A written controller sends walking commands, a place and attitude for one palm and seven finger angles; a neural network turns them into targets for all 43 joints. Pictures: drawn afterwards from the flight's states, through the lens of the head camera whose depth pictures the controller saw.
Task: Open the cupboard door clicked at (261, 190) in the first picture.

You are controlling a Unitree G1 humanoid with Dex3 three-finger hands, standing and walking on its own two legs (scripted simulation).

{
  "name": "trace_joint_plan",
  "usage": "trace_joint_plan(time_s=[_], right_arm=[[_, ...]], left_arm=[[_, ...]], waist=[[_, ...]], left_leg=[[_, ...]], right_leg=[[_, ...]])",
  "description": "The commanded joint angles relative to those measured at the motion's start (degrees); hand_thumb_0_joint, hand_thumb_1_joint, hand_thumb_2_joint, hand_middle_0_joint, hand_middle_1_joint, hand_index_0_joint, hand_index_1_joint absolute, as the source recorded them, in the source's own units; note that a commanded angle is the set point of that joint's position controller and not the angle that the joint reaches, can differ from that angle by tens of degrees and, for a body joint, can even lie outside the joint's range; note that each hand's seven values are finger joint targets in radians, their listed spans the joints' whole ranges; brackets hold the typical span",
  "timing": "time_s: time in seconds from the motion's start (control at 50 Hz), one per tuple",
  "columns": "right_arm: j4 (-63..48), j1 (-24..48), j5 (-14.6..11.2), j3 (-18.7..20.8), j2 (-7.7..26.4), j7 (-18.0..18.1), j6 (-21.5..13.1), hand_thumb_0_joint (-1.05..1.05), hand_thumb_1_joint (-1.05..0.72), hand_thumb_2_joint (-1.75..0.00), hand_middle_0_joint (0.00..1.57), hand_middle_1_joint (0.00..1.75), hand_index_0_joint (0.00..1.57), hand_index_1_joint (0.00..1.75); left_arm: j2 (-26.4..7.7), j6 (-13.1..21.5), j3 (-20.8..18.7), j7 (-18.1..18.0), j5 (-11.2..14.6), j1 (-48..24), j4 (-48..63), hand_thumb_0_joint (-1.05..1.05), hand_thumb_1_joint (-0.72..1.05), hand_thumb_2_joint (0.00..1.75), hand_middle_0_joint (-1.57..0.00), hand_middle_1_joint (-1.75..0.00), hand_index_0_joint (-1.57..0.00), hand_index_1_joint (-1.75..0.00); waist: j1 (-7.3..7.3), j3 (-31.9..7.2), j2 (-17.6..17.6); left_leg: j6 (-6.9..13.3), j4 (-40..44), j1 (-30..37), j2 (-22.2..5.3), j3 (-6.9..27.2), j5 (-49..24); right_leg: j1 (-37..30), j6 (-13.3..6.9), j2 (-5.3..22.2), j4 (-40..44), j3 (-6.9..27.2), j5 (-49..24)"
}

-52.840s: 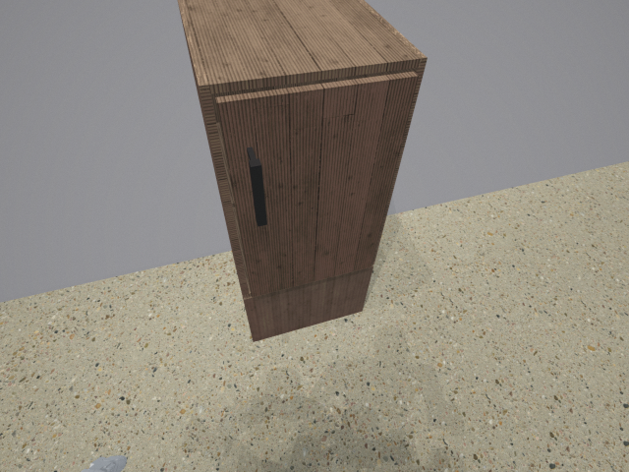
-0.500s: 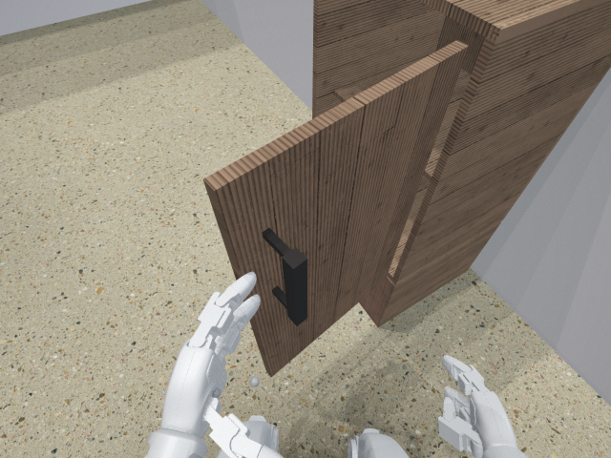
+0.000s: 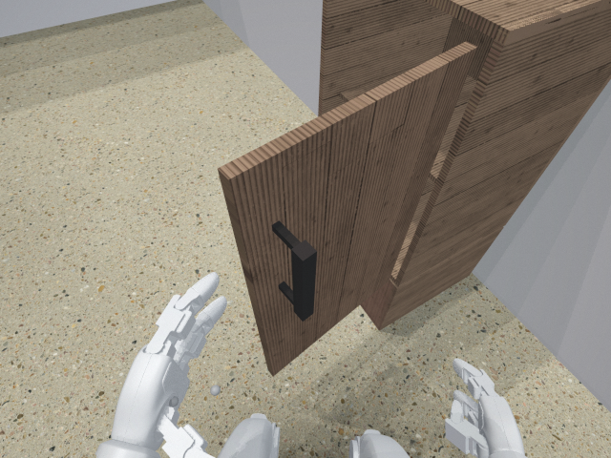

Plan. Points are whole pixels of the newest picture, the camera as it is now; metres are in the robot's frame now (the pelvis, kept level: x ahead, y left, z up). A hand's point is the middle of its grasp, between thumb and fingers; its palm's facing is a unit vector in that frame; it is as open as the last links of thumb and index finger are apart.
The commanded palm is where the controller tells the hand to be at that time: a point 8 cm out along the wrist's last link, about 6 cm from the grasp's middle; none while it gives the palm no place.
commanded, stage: draw the hand back to the body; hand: left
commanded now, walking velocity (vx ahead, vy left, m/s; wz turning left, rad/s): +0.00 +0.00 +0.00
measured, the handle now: (293, 274) +0.33 +0.04 +0.08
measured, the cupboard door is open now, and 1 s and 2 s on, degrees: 99 99 99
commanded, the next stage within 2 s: step back with the hand held close in 1.46 s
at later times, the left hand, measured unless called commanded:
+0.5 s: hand (111, 368) +0.18 +0.18 +0.16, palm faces +0.05 -0.98 -0.20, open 15.6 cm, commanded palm +0.16 +0.23 +0.18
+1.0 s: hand out of the picture +0.22 +0.26 +0.25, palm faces +0.39 -0.83 -0.39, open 10.0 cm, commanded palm +0.18 +0.30 +0.27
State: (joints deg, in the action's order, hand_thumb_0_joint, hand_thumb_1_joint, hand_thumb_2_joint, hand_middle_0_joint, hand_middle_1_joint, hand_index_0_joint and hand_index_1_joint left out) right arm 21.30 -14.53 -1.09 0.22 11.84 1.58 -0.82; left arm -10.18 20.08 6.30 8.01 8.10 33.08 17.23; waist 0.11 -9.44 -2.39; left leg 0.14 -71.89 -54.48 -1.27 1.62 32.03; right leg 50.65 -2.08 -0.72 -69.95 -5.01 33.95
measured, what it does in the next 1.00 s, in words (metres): rises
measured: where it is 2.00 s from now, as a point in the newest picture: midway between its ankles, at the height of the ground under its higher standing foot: outside the picture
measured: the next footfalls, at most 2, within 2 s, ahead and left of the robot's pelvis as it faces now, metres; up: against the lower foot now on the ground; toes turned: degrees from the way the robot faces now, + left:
none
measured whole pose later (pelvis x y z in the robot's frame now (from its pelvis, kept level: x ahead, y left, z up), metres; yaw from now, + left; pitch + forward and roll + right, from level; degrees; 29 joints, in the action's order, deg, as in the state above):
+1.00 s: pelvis +0.04 +0.01 +0.10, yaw -1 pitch -2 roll -1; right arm 32.4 -13.2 -0.9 -2.6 13.0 5.8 -5.4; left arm -20.0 1.5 -15.4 -7.4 3.8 30.6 26.6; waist 3.6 -1.6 -3.3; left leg 1.3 -32.5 -12.2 -0.1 -1.1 18.3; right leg 8.9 -0.4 -0.4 -29.7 -2.1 18.7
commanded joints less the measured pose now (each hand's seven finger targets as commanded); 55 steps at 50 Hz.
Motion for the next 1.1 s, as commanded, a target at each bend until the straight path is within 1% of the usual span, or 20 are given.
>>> trace_joint_plan(time_s=[0.0,0.06,0.12,0.26,0.3,0.36,0.38,0.4,0.42,0.46,0.52,0.54,0.58,0.64,0.66,0.76,0.86,0.9,1.04,1.08], right_arm=[[-11.5,2.9,-1.0,2.2,5.8,0.7,-2.3,0.00,-0.90,-0.90,0.20,0.30,0.20,0.30],[-11.4,3.0,-1.2,1.7,6.1,1.1,-2.2,0.00,-0.90,-0.90,0.20,0.30,0.20,0.30],[-11.5,2.8,-1.3,1.5,6.6,1.4,-2.9,0.00,-0.90,-0.90,0.20,0.30,0.20,0.30],[-11.6,3.0,-1.8,1.1,6.9,1.6,-4.0,0.00,-0.90,-0.90,0.20,0.30,0.20,0.30],[-11.4,2.7,-2.0,0.9,7.0,1.6,-4.4,0.00,-0.90,-0.90,0.20,0.30,0.20,0.30],[-11.1,2.9,-2.2,0.9,7.1,1.6,-5.1,0.00,-0.90,-0.90,0.20,0.30,0.20,0.30],[-11.9,2.8,-1.5,0.7,6.4,3.6,-4.1,0.00,-0.90,-0.90,0.20,0.30,0.20,0.30],[-11.9,2.4,-1.4,0.1,5.5,4.2,-3.7,0.00,-0.90,-0.90,0.20,0.30,0.20,0.30],[-11.0,1.8,-1.3,-0.2,5.4,4.4,-3.2,0.00,-0.90,-0.90,0.20,0.30,0.20,0.30],[-10.2,2.5,-0.9,-0.4,6.0,4.9,-2.7,0.00,-0.90,-0.90,0.20,0.30,0.20,0.30],[-8.8,2.9,-0.6,-0.9,6.0,5.6,-3.2,0.00,-0.90,-0.90,0.20,0.30,0.20,0.30],[-8.1,3.5,-0.4,-0.9,6.3,5.8,-3.5,0.00,-0.90,-0.90,0.20,0.30,0.20,0.30],[-7.0,3.9,-0.4,-1.1,6.3,6.1,-4.2,0.00,-0.90,-0.90,0.20,0.30,0.20,0.30],[-5.0,4.8,-0.2,-1.4,6.6,5.8,-5.7,0.00,-0.90,-0.90,0.20,0.30,0.20,0.30],[-4.6,5.1,-0.2,-1.3,6.3,5.7,-6.1,0.00,-0.90,-0.90,0.20,0.30,0.20,0.30],[-1.7,6.5,0.0,-1.2,6.7,5.0,-7.4,0.00,-0.90,-0.90,0.20,0.30,0.20,0.30],[0.3,8.0,0.0,-0.7,6.8,4.7,-7.5,0.00,-0.90,-0.90,0.20,0.30,0.20,0.30],[0.9,8.2,0.1,-0.6,6.8,4.5,-7.7,0.00,-0.90,-0.90,0.20,0.30,0.20,0.30],[3.3,9.4,0.2,0.0,7.3,4.2,-8.0,0.00,-0.90,-0.90,0.20,0.30,0.20,0.30],[3.7,9.5,0.3,0.2,7.1,4.0,-7.8,0.00,-0.90,-0.90,0.20,0.30,0.20,0.30]], left_arm=[[-4.4,1.9,-4.6,-0.7,1.8,3.3,16.9,0.00,-0.50,0.30,-0.15,-0.30,-0.15,-0.30],[-4.6,0.0,-5.3,0.3,2.9,3.7,15.6,0.00,-0.50,0.30,-0.15,-0.30,-0.15,-0.30],[-5.1,-0.7,-5.9,1.5,3.7,3.4,16.3,0.00,-0.50,0.30,-0.15,-0.30,-0.15,-0.30],[-7.8,-2.1,-10.0,2.9,5.7,3.6,19.4,0.00,-0.50,0.30,-0.15,-0.30,-0.15,-0.30],[-8.3,-2.8,-10.7,3.2,6.1,2.7,20.7,0.00,-0.43,0.33,-0.15,-0.30,-0.15,-0.30],[-9.4,-4.3,-12.7,3.5,6.7,3.9,21.9,0.00,-0.32,0.37,-0.16,-0.30,-0.16,-0.30],[-15.1,-8.0,-14.0,-4.3,-0.8,6.3,26.5,0.00,-0.29,0.39,-0.16,-0.30,-0.16,-0.30],[-10.1,-10.9,-11.3,-7.8,-1.9,9.0,26.2,0.00,-0.26,0.40,-0.16,-0.30,-0.16,-0.30],[-8.4,-13.0,-9.6,-9.9,-3.1,9.1,25.3,0.00,-0.22,0.42,-0.16,-0.30,-0.16,-0.30],[-10.3,-15.1,-11.4,-12.7,-4.5,6.8,25.3,0.00,-0.15,0.45,-0.16,-0.30,-0.16,-0.30],[-11.8,-16.2,-12.7,-15.0,-5.6,3.0,25.1,0.00,-0.05,0.50,-0.17,-0.30,-0.17,-0.30],[-13.5,-16.3,-14.5,-15.7,-5.8,1.7,24.8,0.00,-0.01,0.51,-0.17,-0.30,-0.17,-0.30],[-13.5,-16.4,-15.2,-16.3,-6.0,-0.2,24.6,0.00,0.06,0.54,-0.17,-0.30,-0.17,-0.30],[-15.1,-16.1,-17.8,-16.9,-6.1,-0.6,24.7,0.00,0.17,0.58,-0.17,-0.30,-0.17,-0.30],[-14.1,-16.1,-17.3,-16.8,-6.0,0.1,24.9,0.00,0.20,0.60,-0.18,-0.30,-0.18,-0.30],[-15.7,-15.8,-21.3,-16.6,-5.4,-1.4,23.1,0.00,0.37,0.68,-0.18,-0.30,-0.18,-0.30],[-17.5,-15.2,-25.9,-16.4,-4.7,-3.6,21.0,0.00,0.55,0.75,-0.19,-0.30,-0.19,-0.30],[-18.3,-14.6,-27.2,-16.3,-4.6,-6.3,22.3,0.00,0.62,0.78,-0.19,-0.30,-0.19,-0.30],[-21.8,-13.6,-33.2,-16.6,-4.0,-9.6,21.3,0.00,0.87,0.88,-0.20,-0.30,-0.20,-0.30],[-19.5,-13.7,-32.0,-16.2,-3.7,-9.0,18.4,0.00,0.90,0.90,-0.20,-0.30,-0.20,-0.30]], waist=[[-0.43,-9.6,1.1],[-1.27,-6.2,2.8],[-1.33,-4.4,1.9],[-0.48,-2.9,-0.6],[-0.72,-2.7,-1.5],[-0.01,-3.7,-1.2],[3.86,-5.7,-2.6],[2.11,-2.3,-3.1],[1.52,0.3,-3.9],[1.34,1.1,0.5],[0.97,2.9,0.0],[1.32,2.5,1.3],[1.24,3.9,-0.9],[2.11,2.9,-0.9],[2.04,3.3,-2.2],[2.57,4.9,-1.2],[3.07,5.8,1.0],[3.03,5.9,-1.9],[3.71,5.3,-2.7],[3.38,6.8,-1.0]], left_leg=[[1.3,14.3,12.4,2.2,-0.1,-12.5],[1.4,15.8,12.8,2.1,0.0,-11.1],[1.3,17.9,14.9,1.9,0.6,-10.1],[1.2,21.7,18.7,1.6,1.0,-11.0],[1.1,23.0,20.4,1.3,1.5,-10.7],[1.1,24.0,22.2,1.2,1.7,-14.0],[0.9,27.7,23.9,0.1,1.2,-15.1],[0.8,28.5,24.8,0.1,0.9,-14.5],[0.8,29.2,25.0,-0.2,1.0,-14.3],[1.0,30.3,26.1,-0.4,1.1,-14.5],[1.2,32.7,29.4,-0.3,0.9,-13.5],[1.3,33.7,30.0,-0.2,1.0,-13.0],[1.4,35.4,32.3,-0.2,0.7,-12.7],[1.2,38.0,35.1,-0.3,1.2,-16.6],[1.2,38.4,36.5,-0.4,0.7,-18.8],[0.8,41.8,39.8,-0.5,0.2,-25.0],[0.9,44.5,42.5,-0.5,-0.9,-26.5],[0.9,45.3,44.0,-0.3,-1.3,-27.6],[0.9,47.1,47.0,-0.3,-2.0,-31.6],[1.0,47.7,47.5,-0.3,-2.3,-31.4]], right_leg=[[-10.8,0.9,-0.7,16.3,3.6,-14.9],[-11.3,1.2,-0.7,18.8,3.4,-13.0],[-11.1,1.1,-1.0,19.9,2.5,-11.5],[-13.9,0.9,-1.2,22.0,1.4,-12.1],[-13.8,1.0,-1.4,22.3,0.8,-12.1],[-16.3,0.9,-1.5,22.5,0.4,-15.3],[-19.0,0.1,0.1,25.7,3.6,-15.7],[-18.4,0.2,0.2,26.9,3.1,-15.4],[-18.6,0.4,0.4,27.7,2.6,-15.2],[-20.6,0.6,0.3,29.8,2.4,-15.4],[-22.3,0.7,0.7,32.8,2.5,-14.8],[-24.1,0.7,0.7,34.0,2.5,-14.2],[-24.8,0.7,1.0,35.8,2.9,-14.0],[-29.3,0.5,0.9,37.0,2.5,-17.5],[-29.9,0.6,1.0,37.4,2.7,-19.3],[-34.9,0.7,1.0,40.4,2.5,-24.3],[-38.4,0.8,0.9,43.5,2.8,-26.8],[-39.2,0.8,0.9,44.5,3.0,-27.7],[-42.7,0.8,0.8,46.9,3.4,-31.7],[-42.1,1.1,0.8,47.4,3.2,-31.6]])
